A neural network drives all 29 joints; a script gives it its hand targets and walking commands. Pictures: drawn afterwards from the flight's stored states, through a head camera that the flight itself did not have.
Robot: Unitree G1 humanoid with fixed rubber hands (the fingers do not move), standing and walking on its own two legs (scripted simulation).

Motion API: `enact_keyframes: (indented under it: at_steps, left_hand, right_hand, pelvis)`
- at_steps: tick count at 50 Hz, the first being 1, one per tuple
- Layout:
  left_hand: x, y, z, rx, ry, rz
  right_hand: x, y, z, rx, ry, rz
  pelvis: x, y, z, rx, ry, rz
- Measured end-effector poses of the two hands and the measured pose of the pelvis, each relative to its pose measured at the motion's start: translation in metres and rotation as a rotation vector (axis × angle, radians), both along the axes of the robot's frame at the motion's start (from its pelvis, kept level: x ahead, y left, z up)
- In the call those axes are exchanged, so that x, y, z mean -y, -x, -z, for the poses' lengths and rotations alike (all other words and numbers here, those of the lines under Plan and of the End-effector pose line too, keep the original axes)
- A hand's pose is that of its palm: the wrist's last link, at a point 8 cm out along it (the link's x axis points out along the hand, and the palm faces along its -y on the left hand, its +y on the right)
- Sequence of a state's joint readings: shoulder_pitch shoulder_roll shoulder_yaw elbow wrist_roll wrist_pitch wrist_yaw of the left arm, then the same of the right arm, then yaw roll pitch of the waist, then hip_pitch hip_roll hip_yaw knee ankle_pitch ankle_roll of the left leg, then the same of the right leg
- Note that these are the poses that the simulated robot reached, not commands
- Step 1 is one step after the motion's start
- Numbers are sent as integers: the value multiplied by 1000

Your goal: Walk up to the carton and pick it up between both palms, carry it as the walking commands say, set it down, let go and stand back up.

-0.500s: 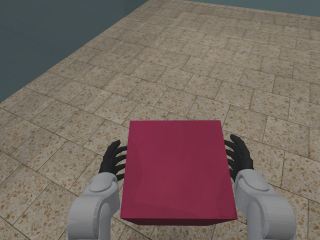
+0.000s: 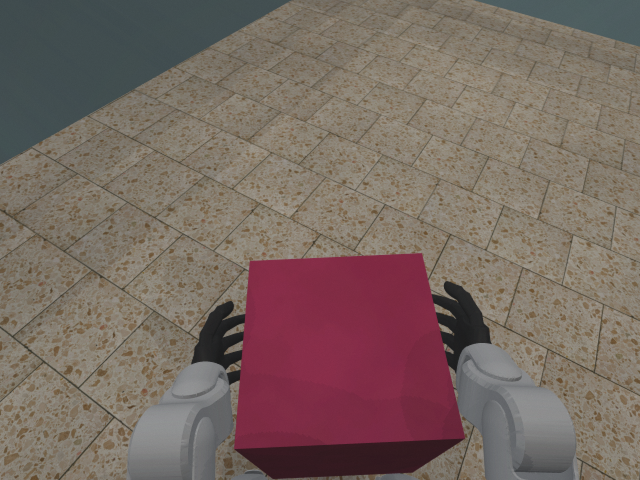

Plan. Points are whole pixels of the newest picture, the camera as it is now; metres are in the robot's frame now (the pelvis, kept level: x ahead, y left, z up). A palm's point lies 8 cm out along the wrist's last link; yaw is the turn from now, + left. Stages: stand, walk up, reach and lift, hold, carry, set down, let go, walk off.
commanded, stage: carry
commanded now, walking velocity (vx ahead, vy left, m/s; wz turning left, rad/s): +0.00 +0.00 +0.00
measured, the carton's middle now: (339, 377) +0.25 +0.01 +0.00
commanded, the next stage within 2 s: none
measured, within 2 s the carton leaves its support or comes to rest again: neither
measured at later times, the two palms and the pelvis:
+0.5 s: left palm (118, 372) +0.20 +0.22 +0.10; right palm (429, 406) +0.19 -0.05 +0.12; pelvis -0.03 +0.10 +0.01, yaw -3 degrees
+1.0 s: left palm (125, 405) +0.17 +0.21 +0.10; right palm (444, 433) +0.17 -0.07 +0.10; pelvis -0.07 +0.08 +0.01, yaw -2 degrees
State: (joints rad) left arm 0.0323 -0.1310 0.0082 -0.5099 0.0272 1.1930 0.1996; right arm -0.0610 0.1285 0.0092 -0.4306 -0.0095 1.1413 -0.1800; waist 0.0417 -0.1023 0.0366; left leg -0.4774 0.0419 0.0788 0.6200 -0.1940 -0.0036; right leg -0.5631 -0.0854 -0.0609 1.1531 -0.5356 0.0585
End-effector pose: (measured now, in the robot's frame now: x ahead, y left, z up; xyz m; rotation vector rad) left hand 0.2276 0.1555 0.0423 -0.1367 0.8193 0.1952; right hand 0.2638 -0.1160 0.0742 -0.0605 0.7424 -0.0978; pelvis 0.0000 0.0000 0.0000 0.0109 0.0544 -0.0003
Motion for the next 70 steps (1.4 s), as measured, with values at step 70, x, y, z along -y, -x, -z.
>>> enact_keyframes:
  at_steps: [70]
  left_hand:
    - [-39, 37, -44, 99, -95, 105]
  right_hand:
    - [-36, 64, -26, 101, -73, 87]
  pelvis:
    - [-62, 43, -6, 42, 22, 13]
